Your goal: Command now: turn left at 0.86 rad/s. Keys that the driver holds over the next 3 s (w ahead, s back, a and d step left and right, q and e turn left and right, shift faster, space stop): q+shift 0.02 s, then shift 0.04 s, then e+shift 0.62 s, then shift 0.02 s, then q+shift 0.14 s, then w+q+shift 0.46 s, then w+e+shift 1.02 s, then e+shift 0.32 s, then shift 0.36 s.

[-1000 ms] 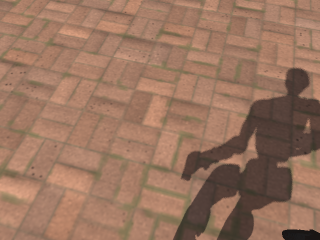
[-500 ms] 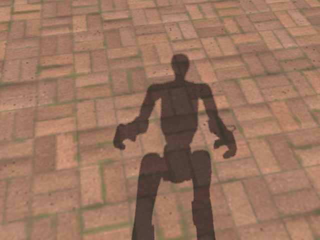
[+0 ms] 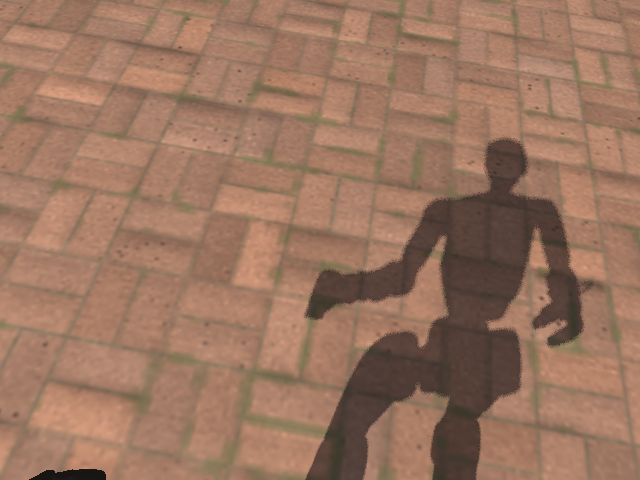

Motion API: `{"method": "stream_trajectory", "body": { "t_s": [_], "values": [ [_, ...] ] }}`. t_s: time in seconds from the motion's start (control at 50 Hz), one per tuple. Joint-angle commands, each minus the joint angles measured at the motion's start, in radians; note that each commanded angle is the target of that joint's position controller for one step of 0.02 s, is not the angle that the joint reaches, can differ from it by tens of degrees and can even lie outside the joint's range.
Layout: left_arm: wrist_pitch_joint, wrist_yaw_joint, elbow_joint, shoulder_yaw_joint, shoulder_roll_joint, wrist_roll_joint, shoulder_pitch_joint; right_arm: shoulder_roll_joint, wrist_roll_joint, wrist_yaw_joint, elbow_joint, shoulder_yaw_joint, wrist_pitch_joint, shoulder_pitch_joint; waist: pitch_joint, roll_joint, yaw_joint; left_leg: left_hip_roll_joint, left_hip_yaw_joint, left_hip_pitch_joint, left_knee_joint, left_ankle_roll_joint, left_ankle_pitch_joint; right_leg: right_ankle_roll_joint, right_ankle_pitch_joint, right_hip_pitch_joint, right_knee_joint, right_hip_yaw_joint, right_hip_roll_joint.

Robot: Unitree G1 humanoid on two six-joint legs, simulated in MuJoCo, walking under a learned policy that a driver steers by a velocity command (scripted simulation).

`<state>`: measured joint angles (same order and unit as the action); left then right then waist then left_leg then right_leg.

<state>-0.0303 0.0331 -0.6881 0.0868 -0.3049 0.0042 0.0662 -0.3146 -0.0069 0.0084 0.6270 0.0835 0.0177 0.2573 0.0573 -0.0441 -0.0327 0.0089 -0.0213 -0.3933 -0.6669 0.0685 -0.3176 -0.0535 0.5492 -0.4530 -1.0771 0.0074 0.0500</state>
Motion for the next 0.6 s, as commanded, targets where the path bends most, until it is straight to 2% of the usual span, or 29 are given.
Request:
{"method": "stream_trajectory", "body": {
  "t_s": [0.02,0.04,0.08,0.12,0.18,0.2,0.22,0.26,0.28,0.32,0.36,0.4,0.46,0.5,0.52,0.54,0.56,0.58,0.6],
  "values": [
    [0.032,0.016,0.101,0.026,-0.102,0.003,-0.083,-0.184,0.030,-0.023,-0.084,0.049,-0.028,-0.010,-0.127,0.124,0.016,-0.264,0.454,0.297,0.338,0.172,0.294,0.027,-0.105,-0.292,-0.117,-0.127,-0.010],
    [0.030,0.013,0.083,0.030,-0.105,0.005,-0.057,-0.158,0.029,-0.036,-0.101,0.036,-0.017,-0.054,-0.139,0.148,0.036,-0.234,0.396,0.254,0.334,0.151,0.326,0.019,-0.165,-0.234,-0.115,-0.109,-0.016],
    [0.024,0.001,0.036,0.026,-0.088,-0.001,0.012,-0.122,0.006,-0.050,-0.117,0.016,-0.008,-0.078,-0.184,0.149,0.046,-0.207,0.314,0.250,0.323,0.142,0.412,-0.006,-0.240,-0.169,-0.115,-0.075,-0.031],
    [0.016,-0.002,0.010,0.014,-0.064,-0.008,0.038,-0.090,-0.004,-0.052,-0.106,-0.002,-0.012,-0.069,-0.195,0.134,0.036,-0.196,0.250,0.258,0.322,0.142,0.457,-0.029,-0.271,-0.123,-0.046,-0.056,-0.020],
    [0.010,-0.012,-0.015,-0.011,-0.018,-0.007,0.058,-0.016,-0.026,-0.045,-0.074,-0.036,-0.016,-0.093,-0.169,0.160,0.030,-0.169,0.166,0.213,0.343,0.124,0.328,-0.044,-0.310,0.008,0.171,-0.050,0.032],
    [0.010,-0.017,-0.014,-0.014,-0.022,-0.009,0.049,-0.025,-0.036,-0.040,-0.063,-0.036,-0.018,-0.095,-0.140,0.178,0.014,-0.173,0.159,0.183,0.360,0.127,0.263,-0.041,-0.307,0.048,0.229,-0.041,0.037],
    [0.009,-0.019,-0.007,-0.012,-0.045,-0.013,0.035,-0.049,-0.042,-0.034,-0.053,-0.030,-0.019,-0.095,-0.106,0.188,-0.001,-0.185,0.167,0.162,0.375,0.136,0.205,-0.037,-0.289,0.066,0.262,-0.031,0.035],
    [0.010,-0.021,0.017,0.002,-0.107,-0.025,0.014,-0.116,-0.038,-0.031,-0.039,-0.008,-0.011,-0.098,-0.040,0.190,-0.023,-0.228,0.206,0.173,0.381,0.165,0.155,-0.025,-0.210,0.011,0.269,-0.011,0.020],
    [0.012,-0.022,0.026,0.005,-0.123,-0.031,0.015,-0.136,-0.031,-0.033,-0.034,0.000,-0.005,-0.096,-0.023,0.180,-0.031,-0.255,0.227,0.201,0.375,0.179,0.177,-0.020,-0.170,-0.031,0.257,-0.010,0.020],
    [0.015,-0.026,0.035,0.004,-0.114,-0.033,0.036,-0.133,-0.018,-0.039,-0.027,0.005,0.003,-0.101,-0.029,0.148,-0.029,-0.305,0.251,0.272,0.347,0.201,0.311,-0.014,-0.116,-0.087,0.230,-0.016,0.033],
    [0.015,-0.033,0.036,0.001,-0.093,-0.032,0.070,-0.118,-0.013,-0.044,-0.028,0.006,0.008,-0.120,-0.064,0.129,-0.014,-0.331,0.233,0.333,0.310,0.210,0.497,-0.013,-0.083,-0.096,0.211,-0.008,0.039],
    [0.012,-0.041,0.038,0.000,-0.080,-0.036,0.099,-0.110,-0.010,-0.045,-0.034,0.011,0.013,-0.147,-0.099,0.124,0.001,-0.332,0.185,0.361,0.278,0.200,0.624,-0.009,-0.078,-0.066,0.231,0.014,0.032],
    [0.005,-0.055,0.049,0.002,-0.074,-0.043,0.128,-0.114,0.001,-0.045,-0.038,0.022,0.018,-0.173,-0.130,0.139,0.020,-0.323,0.109,0.375,0.226,0.163,0.686,0.014,-0.132,0.008,0.345,0.060,0.005],
    [0.004,-0.061,0.047,0.010,-0.076,-0.041,0.187,-0.112,0.023,-0.046,-0.032,0.027,0.020,-0.188,-0.148,0.143,0.063,-0.287,0.025,0.330,0.126,0.094,0.631,0.055,-0.296,0.134,0.536,0.090,-0.033],
    [0.006,-0.049,0.044,0.029,-0.119,-0.032,0.230,-0.094,0.024,-0.044,-0.015,0.027,0.012,-0.149,-0.157,0.074,0.079,-0.224,-0.043,0.234,-0.010,0.016,0.500,0.103,-0.482,0.257,0.643,0.005,-0.027],
    [0.013,-0.029,0.064,0.072,-0.274,-0.024,0.281,-0.052,-0.019,-0.040,-0.059,0.016,0.001,-0.177,-0.177,-0.196,0.073,-0.085,-0.124,-0.076,-0.320,-0.096,0.069,0.230,-0.940,0.469,0.674,-0.375,0.208],
    [0.028,-0.036,0.084,0.066,-0.293,0.010,0.287,-0.028,-0.036,-0.038,-0.108,0.004,-0.012,-0.280,-0.229,-0.265,0.103,0.071,0.029,-0.297,-0.514,-0.132,-0.379,0.427,-1.111,0.534,0.688,-0.622,0.345],
    [0.043,-0.041,0.093,0.055,-0.247,0.014,0.269,-0.067,-0.019,-0.031,-0.097,0.013,-0.020,-0.276,-0.244,-0.108,0.112,0.032,0.123,-0.333,-0.602,-0.125,-0.362,0.431,-1.038,0.548,0.698,-0.547,0.325],
    [0.051,-0.036,0.093,0.050,-0.222,-0.002,0.220,-0.080,-0.002,-0.029,-0.084,0.018,-0.025,-0.265,-0.195,-0.046,0.076,0.012,0.134,-0.352,-0.599,-0.116,-0.266,0.373,-0.972,0.526,0.688,-0.459,0.256]
  ]
}}
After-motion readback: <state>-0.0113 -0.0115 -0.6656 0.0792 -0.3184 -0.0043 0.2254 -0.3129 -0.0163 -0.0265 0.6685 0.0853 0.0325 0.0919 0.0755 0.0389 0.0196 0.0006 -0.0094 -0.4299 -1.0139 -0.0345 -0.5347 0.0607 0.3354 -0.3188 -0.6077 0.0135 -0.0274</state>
